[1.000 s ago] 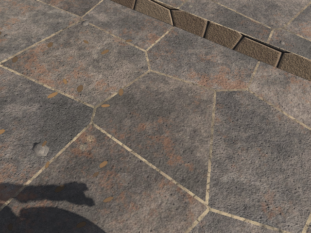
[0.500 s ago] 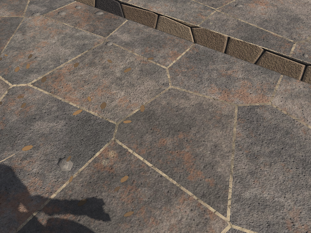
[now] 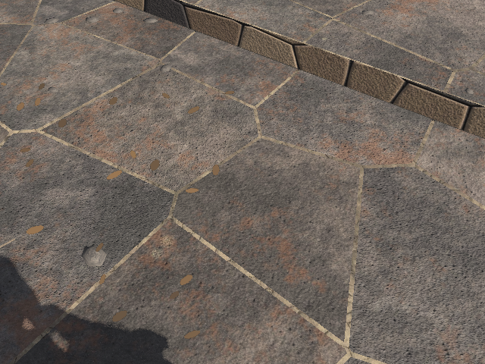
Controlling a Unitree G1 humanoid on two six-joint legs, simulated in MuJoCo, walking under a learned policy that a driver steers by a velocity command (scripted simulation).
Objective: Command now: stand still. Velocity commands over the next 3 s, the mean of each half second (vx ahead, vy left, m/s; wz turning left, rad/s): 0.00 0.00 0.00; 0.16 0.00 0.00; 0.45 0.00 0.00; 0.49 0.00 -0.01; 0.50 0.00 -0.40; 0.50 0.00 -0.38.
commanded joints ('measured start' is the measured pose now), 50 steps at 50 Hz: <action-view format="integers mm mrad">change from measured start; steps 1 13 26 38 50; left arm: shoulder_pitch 6 45 90 147 18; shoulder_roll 108 97 76 97 82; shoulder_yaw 18 10 2 13 24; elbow -20 35 65 65 -73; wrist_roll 0 -1 -2 -22 -53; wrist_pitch -8 -6 -5 -13 -107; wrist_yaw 5 11 13 20 -20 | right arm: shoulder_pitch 0 12 37 63 384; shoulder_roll -108 -95 -81 -76 -121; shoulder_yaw -20 -10 2 3 -18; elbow -20 54 101 108 164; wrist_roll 1 3 5 18 9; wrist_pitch -10 -11 -11 -28 -133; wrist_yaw -4 -7 -9 -12 36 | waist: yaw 0 1 -1 8 -91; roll -6 -1 -2 -35 134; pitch -24 -12 -3 99 56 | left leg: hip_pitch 28 20 8 -155 398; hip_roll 46 40 37 11 402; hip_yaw -43 -30 -21 -6 -587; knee -79 -90 -94 -40 -301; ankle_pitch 154 139 126 -424 -103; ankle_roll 21 19 17 66 273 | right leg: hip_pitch -40 -44 -51 -147 -733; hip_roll -33 -23 -16 -44 -13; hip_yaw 33 26 22 101 79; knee -94 -100 -103 -129 712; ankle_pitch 112 104 98 -479 -198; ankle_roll -18 -20 -22 -108 -70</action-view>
